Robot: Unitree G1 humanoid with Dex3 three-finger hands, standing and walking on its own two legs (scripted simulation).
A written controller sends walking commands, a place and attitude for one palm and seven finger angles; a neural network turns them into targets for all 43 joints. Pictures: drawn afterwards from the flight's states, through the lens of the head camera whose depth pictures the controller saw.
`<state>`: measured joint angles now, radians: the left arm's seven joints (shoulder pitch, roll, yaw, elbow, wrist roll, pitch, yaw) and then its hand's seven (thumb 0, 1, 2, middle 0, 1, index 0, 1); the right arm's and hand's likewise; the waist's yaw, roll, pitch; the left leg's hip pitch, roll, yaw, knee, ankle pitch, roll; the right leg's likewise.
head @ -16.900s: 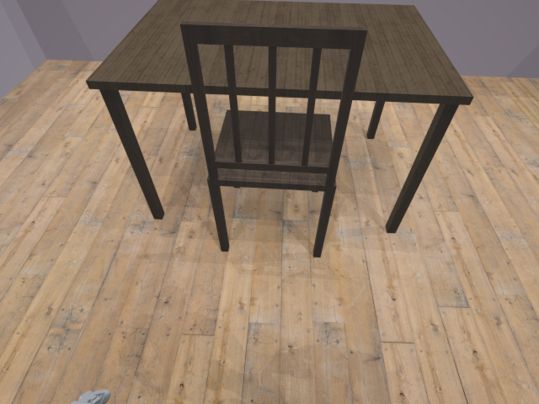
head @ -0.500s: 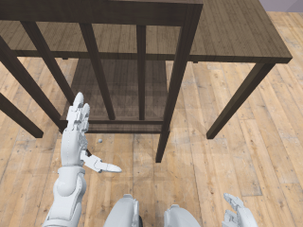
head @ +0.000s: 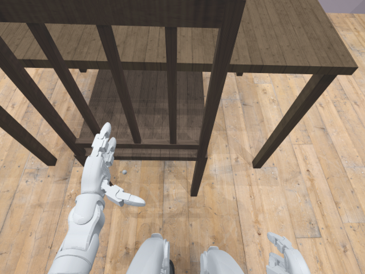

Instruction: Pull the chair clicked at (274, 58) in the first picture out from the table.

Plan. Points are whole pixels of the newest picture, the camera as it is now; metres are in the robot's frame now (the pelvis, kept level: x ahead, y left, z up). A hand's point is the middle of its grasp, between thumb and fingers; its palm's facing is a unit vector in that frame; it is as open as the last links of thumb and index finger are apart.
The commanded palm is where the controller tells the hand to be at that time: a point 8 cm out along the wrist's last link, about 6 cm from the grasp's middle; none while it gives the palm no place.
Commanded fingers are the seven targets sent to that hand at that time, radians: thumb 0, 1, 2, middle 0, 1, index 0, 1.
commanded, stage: push the fingers through the gap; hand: left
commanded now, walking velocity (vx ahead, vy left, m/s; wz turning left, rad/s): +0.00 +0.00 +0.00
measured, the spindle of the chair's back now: (125, 100) +0.48 +0.15 +0.07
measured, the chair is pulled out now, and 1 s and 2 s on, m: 0.00 0.00 0.00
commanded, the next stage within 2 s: hook a spindle and tug to test in 1.68 s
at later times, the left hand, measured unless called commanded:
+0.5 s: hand (123, 152) +0.36 +0.14 +0.04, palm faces +0.05 -1.00 +0.01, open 17.0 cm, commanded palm +0.34 +0.20 +0.02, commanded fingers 0.00 -0.50 0.30 -0.06 -0.08 -0.06 -0.08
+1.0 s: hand (127, 138) +0.41 +0.15 +0.01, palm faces +0.04 -1.00 -0.03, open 17.0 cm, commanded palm +0.39 +0.19 +0.02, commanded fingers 0.00 -0.50 0.30 -0.06 -0.08 -0.06 -0.08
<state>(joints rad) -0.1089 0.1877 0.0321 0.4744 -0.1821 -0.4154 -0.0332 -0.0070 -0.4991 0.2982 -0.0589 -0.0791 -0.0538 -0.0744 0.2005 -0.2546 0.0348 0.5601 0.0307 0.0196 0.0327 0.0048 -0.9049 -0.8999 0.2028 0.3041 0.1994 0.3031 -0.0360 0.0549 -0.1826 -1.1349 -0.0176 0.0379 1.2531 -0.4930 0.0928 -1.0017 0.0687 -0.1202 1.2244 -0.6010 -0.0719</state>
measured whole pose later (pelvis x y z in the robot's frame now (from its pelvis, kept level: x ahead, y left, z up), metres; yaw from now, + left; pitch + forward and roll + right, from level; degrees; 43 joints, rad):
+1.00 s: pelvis +0.00 +0.01 +0.00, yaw -1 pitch +23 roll -5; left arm -0.43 0.22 0.12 0.72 -0.12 -0.46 0.03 -0.01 -0.50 0.30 -0.06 -0.08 -0.06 -0.08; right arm 0.24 -0.25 0.02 0.62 0.00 0.04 0.04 0.00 -0.90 -0.90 0.20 0.30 0.20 0.30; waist -0.08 0.06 -0.18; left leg -1.18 -0.01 0.05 1.26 -0.49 0.11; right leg -1.05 0.07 -0.11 1.23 -0.59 -0.05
